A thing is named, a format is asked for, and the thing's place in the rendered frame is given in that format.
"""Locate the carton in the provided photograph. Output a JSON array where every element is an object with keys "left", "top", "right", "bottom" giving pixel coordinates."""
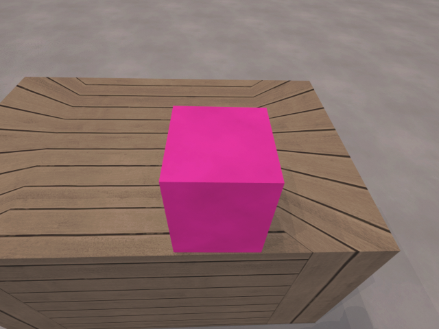
[{"left": 159, "top": 106, "right": 284, "bottom": 252}]

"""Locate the pedestal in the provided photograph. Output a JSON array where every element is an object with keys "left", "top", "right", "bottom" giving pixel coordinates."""
[{"left": 0, "top": 77, "right": 400, "bottom": 329}]

